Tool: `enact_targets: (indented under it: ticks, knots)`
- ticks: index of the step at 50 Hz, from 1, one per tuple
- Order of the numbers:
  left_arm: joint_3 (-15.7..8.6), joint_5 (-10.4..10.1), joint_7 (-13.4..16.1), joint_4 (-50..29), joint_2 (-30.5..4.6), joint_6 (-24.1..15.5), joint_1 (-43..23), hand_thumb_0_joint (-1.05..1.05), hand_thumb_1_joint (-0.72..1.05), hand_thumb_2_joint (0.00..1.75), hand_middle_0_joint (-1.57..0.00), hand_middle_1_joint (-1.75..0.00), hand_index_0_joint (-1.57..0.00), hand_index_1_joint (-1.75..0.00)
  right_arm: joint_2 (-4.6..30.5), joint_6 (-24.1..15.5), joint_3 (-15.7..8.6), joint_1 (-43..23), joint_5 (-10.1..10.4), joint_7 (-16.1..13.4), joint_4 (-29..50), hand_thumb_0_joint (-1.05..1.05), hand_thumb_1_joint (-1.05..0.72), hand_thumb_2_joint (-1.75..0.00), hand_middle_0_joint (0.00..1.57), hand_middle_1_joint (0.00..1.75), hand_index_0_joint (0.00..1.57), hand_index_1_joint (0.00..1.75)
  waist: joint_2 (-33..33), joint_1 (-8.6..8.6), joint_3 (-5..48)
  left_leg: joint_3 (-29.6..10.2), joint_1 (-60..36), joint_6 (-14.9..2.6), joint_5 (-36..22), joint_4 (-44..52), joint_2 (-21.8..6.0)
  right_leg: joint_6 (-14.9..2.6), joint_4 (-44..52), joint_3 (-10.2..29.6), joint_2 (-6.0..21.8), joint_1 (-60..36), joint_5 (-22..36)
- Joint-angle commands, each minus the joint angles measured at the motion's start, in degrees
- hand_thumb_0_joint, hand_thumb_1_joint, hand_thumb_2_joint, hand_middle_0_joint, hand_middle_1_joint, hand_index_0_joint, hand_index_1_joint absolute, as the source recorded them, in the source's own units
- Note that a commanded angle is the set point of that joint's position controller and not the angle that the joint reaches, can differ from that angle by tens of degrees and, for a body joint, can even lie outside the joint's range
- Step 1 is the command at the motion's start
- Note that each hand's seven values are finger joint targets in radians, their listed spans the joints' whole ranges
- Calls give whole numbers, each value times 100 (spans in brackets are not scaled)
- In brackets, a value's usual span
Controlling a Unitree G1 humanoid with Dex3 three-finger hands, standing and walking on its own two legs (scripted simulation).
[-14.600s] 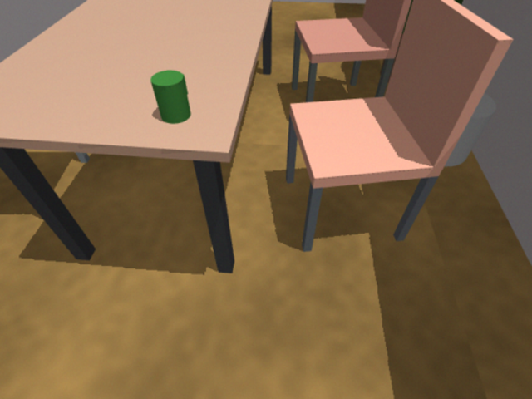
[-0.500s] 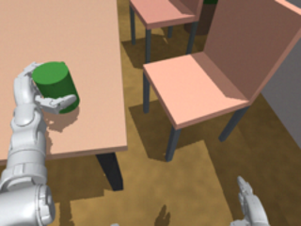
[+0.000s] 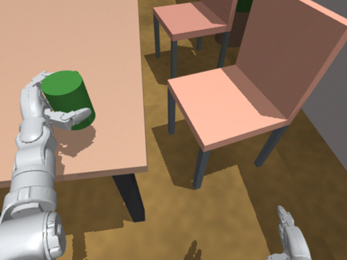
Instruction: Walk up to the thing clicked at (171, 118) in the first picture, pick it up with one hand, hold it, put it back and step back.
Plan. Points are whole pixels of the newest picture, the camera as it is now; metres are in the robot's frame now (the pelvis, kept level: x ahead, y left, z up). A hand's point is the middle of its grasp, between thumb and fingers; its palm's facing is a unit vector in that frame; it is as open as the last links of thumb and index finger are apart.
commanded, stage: lift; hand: left
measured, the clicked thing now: (73, 96) +0.47 +0.21 +0.14
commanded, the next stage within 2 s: hold in 1.38 s
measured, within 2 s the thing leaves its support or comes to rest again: neither
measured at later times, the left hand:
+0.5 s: hand (57, 90) +0.40 +0.20 +0.21, palm faces +0.22 -0.98 -0.03, open 11.2 cm
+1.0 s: hand (51, 91) +0.35 +0.18 +0.25, palm faces +0.21 -0.98 -0.03, open 11.2 cm
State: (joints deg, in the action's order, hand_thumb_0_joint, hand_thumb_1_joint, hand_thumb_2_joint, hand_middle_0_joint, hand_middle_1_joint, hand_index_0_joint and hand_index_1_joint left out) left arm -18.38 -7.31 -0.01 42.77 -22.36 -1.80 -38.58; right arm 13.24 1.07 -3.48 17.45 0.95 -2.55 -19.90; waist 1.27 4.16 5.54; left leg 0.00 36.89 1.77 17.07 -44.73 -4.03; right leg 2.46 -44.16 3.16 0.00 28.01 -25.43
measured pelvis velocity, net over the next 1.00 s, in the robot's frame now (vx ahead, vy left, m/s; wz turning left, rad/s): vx -0.01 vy -0.01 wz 0.04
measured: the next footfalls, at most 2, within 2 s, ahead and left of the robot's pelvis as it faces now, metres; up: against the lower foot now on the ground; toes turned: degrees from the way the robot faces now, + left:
none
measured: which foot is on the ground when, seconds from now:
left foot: down 0.00-1.00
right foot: down 0.00-1.00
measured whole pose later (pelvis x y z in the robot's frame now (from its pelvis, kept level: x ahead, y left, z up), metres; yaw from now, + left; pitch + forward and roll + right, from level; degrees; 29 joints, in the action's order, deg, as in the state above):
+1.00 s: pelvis -0.01 -0.01 +0.02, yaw +2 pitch -1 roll +0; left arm -15.8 -11.4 1.9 1.1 -16.1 33.5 -27.5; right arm 13.6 -8.8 -4.8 17.0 2.7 -4.0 -28.9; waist 3.9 0.2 4.1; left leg -1.0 21.7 2.4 12.4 -34.9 -2.6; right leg 1.7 -36.7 1.5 1.3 13.4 -22.6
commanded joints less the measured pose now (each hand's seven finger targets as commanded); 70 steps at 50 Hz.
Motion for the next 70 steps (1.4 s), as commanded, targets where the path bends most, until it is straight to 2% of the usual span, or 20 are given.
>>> enact_targets:
  ticks: [1,8,15,17,18,19,20,21,23,27,28,29,33,35,40,43,44,53,59,70]
  knots:
    - [-177,-169,2,-1809,-1436,-544,-3274,0,3,135,-124,-144,-126,-145,778,-428,-304,-325,24,-60,1284,0,54,-6,5,5,5,5,204,-3,2487,119,-2464,-298,-1629,329,150,-115,685,-393,-147,-56,2170]
    - [-192,-160,50,-2043,-1365,-169,-2962,0,3,135,-127,-146,-129,-147,716,-561,-284,-83,56,-29,1191,0,54,-6,5,5,5,5,380,-152,2176,163,-2440,-241,-1357,547,163,-149,811,-444,-154,-116,1859]
    - [-212,-209,181,-3594,-1355,115,-3080,0,2,132,-124,-143,-126,-144,757,-751,-417,-75,76,-103,1133,0,53,-6,5,5,5,5,532,-245,2302,138,-2775,-186,-1707,606,148,-168,824,-530,-162,-371,2088]
    - [-311,-220,226,-3567,-1332,347,-2615,0,3,133,-123,-143,-125,-144,731,-793,-355,-50,73,-114,1199,0,53,-6,5,5,5,5,451,-283,2214,162,-2727,-198,-1515,675,169,-150,943,-497,-139,-504,1955]
    - [19,-240,213,-4316,-975,389,-2959,0,4,133,-122,-143,-124,-144,511,-843,-223,-76,80,-99,1114,0,53,-6,5,5,5,5,605,-279,2185,162,-2805,-170,-1528,705,172,-168,923,-521,-138,-478,1964]
    - [-83,-248,228,-4513,-1089,476,-3011,0,1,132,-121,-142,-123,-143,403,-863,-156,-16,100,-95,926,0,53,-6,5,5,5,5,652,-341,2171,171,-2811,-157,-1536,711,184,-177,944,-544,-134,-493,1941]
    - [-224,-251,234,-4260,-1115,631,-2475,0,1,133,-120,-142,-123,-143,624,-874,-301,6,91,-126,1076,0,53,-6,5,5,5,5,437,-280,2182,164,-2915,-188,-1563,734,175,-145,988,-549,-137,-558,1955]
    - [-25,-282,216,-4602,-892,757,-2539,0,3,132,-120,-142,-123,-142,378,-907,-68,-64,104,-105,1046,0,54,-6,5,5,5,5,441,-347,2122,154,-2877,-191,-1721,739,183,-139,985,-567,-131,-660,2114]
    - [-335,-334,234,-4499,-1115,1067,-2356,0,-4,133,-122,-143,-124,-144,684,-931,-352,-140,115,-135,951,0,53,-6,5,5,5,5,338,-345,1978,166,-2883,-200,-1721,788,187,-131,1051,-570,-134,-742,2105]
    - [2,-313,193,-4829,-678,1659,-2392,0,4,133,-122,-143,-124,-144,539,-949,-257,-278,123,-112,680,0,54,-5,5,5,5,5,306,-306,1562,184,-2892,-199,-1423,970,227,-133,1199,-573,-98,-614,1854]
    - [-257,-295,199,-4410,-967,1833,-2124,0,3,134,-123,-144,-125,-144,731,-932,-401,-243,124,-126,694,0,54,-5,5,5,5,5,152,-319,1601,188,-2899,-231,-1432,990,230,-120,1253,-564,-94,-693,1858]
    - [-57,-318,176,-4899,-754,1938,-2309,0,9,134,-122,-143,-125,-143,682,-952,-363,-295,135,-116,712,0,55,-5,5,5,5,5,199,-304,1528,206,-2910,-225,-1435,1029,257,-118,1296,-562,-76,-660,1900]
    - [-197,-425,125,-4760,-726,2355,-2051,0,10,132,-121,-142,-124,-142,716,-1057,-373,-348,173,-125,572,0,55,-5,5,5,5,5,-277,-321,1239,208,-2856,-262,-1073,1165,300,-79,1477,-575,-50,-708,1607]
    - [-165,-467,114,-5420,-772,2427,-2516,0,8,132,-122,-142,-125,-143,608,-1128,-334,-376,199,-115,481,0,55,-5,5,5,5,5,-69,-361,1370,236,-2969,-261,-1131,1137,349,-72,1496,-516,7,-707,1662]
    - [-190,-478,136,-5172,-676,2694,-2091,0,3,131,-122,-142,-125,-143,674,-1200,-341,-578,188,-116,379,0,54,-5,5,5,5,5,-99,-400,1261,215,-2965,-250,-1079,1232,336,-92,1527,-561,-12,-747,1579]
    - [-76,-465,180,-6347,-772,2669,-2612,0,4,130,-121,-141,-124,-142,617,-1265,-317,-606,194,-135,333,0,54,-5,5,5,5,5,271,-445,1527,190,-3174,-215,-1104,1254,350,-127,1531,-578,11,-756,1572]
    - [-280,-512,211,-5659,-760,2768,-2163,0,3,130,-122,-142,-124,-143,567,-1300,-248,-574,185,-137,207,0,54,-5,5,5,5,5,52,-446,1262,188,-3041,-233,-1004,1243,338,-101,1543,-587,0,-770,1466]
    - [-346,-608,211,-6218,-874,3093,-2266,0,3,128,-123,-141,-125,-142,752,-1497,-426,-952,191,-235,-45,0,53,-5,5,5,5,5,-55,-433,1264,186,-3046,-262,-1085,1245,377,-56,1629,-532,27,-853,1610]
    - [-315,-669,82,-5420,-653,3430,-1878,0,-2,130,-125,-144,-127,-145,751,-1527,-374,-940,218,-217,-144,0,53,-5,5,5,5,5,-320,-399,1167,180,-3070,-287,-1140,1297,355,-49,1608,-577,-9,-802,1667]
    - [-272,-632,64,-6639,-853,3595,-2516,0,-1,128,-124,-142,-126,-143,603,-1622,-271,-895,265,-109,-208,0,53,-6,5,5,5,5,179,-543,1289,152,-3168,-226,-1152,1321,369,-124,1590,-623,-8,-805,1563]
